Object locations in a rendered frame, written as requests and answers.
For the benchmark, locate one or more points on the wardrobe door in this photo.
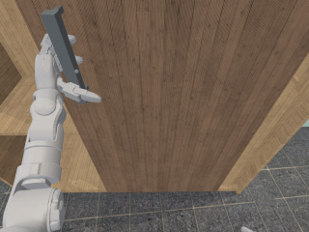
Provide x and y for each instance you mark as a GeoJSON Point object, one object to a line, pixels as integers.
{"type": "Point", "coordinates": [281, 112]}
{"type": "Point", "coordinates": [184, 84]}

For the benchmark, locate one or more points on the handle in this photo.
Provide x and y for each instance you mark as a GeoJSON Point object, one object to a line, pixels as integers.
{"type": "Point", "coordinates": [302, 86]}
{"type": "Point", "coordinates": [58, 35]}

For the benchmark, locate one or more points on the robot left hand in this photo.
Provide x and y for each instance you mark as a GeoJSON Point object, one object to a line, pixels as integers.
{"type": "Point", "coordinates": [48, 68]}

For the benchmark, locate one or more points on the left robot upper arm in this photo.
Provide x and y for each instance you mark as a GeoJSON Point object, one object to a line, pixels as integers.
{"type": "Point", "coordinates": [35, 210]}

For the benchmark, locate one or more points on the robot left forearm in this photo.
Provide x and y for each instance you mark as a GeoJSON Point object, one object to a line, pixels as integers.
{"type": "Point", "coordinates": [40, 167]}

